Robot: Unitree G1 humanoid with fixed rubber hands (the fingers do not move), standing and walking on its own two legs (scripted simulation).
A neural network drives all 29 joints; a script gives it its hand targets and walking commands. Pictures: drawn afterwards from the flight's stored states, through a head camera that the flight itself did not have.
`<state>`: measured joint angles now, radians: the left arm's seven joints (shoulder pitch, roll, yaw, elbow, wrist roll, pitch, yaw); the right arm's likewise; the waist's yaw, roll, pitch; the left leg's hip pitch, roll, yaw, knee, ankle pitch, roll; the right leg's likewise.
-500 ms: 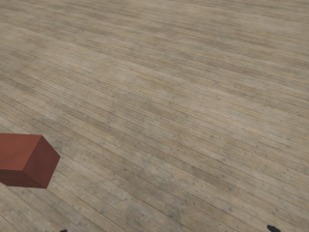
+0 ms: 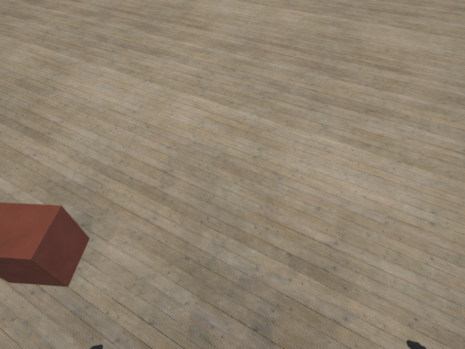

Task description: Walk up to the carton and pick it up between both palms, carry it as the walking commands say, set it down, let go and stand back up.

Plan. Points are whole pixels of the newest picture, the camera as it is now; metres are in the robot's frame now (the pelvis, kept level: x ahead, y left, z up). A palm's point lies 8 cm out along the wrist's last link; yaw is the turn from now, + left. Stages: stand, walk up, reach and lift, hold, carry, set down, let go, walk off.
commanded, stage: stand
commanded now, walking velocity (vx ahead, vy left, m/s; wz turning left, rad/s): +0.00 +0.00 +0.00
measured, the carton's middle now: (34, 245) +0.60 +0.93 -0.64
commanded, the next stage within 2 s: walk up in 0.02 s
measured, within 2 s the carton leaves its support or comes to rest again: neither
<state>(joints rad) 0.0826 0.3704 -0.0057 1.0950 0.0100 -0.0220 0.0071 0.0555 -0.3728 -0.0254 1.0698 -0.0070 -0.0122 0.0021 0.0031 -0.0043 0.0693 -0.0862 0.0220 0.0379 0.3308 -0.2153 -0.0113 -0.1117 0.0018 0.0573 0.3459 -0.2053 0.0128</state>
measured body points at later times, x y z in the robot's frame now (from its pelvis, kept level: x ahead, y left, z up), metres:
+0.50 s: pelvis +0.02 +0.04 -0.03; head +0.03 +0.07 +0.42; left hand +0.05 +0.42 -0.12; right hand +0.22 -0.26 -0.10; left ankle +0.05 +0.19 -0.75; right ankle -0.01 -0.13 -0.75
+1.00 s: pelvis +0.15 +0.13 -0.01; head +0.17 +0.15 +0.43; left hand -0.08 +0.42 -0.09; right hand +0.51 +0.03 -0.09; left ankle +0.10 +0.26 -0.71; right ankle +0.19 +0.01 -0.75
